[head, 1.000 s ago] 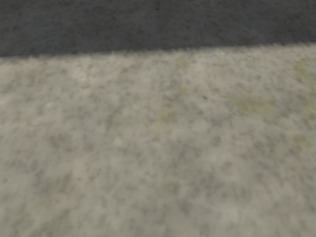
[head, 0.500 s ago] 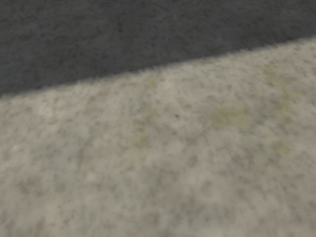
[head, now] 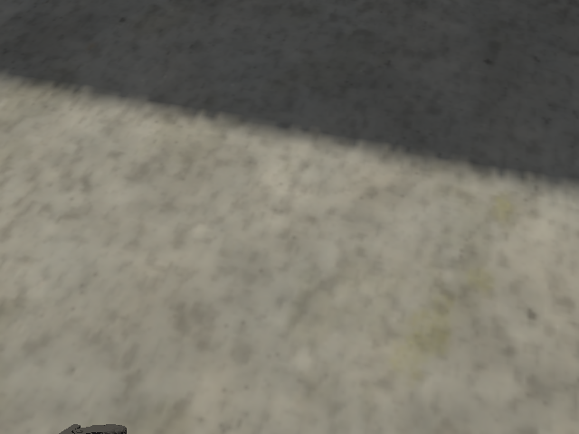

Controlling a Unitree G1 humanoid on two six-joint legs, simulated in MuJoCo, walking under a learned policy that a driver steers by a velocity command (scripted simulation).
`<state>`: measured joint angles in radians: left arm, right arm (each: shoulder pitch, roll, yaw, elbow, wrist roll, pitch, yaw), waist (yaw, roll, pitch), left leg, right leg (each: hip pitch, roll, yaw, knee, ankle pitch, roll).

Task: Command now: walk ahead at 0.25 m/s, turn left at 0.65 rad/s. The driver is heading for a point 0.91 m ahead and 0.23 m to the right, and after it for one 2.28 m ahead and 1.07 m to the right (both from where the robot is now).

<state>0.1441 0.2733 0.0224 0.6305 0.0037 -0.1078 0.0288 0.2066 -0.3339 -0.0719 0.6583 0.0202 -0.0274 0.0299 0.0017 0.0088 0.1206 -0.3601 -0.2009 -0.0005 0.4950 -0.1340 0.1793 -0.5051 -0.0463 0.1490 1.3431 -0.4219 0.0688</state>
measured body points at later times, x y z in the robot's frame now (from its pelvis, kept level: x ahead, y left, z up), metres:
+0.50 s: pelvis +0.30 -0.08 -0.01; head +0.34 -0.09 +0.43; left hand +0.52 +0.13 -0.11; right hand +0.24 -0.36 -0.14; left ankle +0.07 +0.01 -0.72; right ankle +0.41 -0.18 -0.71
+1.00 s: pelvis +0.75 -0.22 -0.02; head +0.78 -0.23 +0.43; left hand +0.89 +0.05 -0.14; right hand +0.80 -0.52 -0.11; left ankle +0.90 -0.19 -0.72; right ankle +0.46 -0.19 -0.63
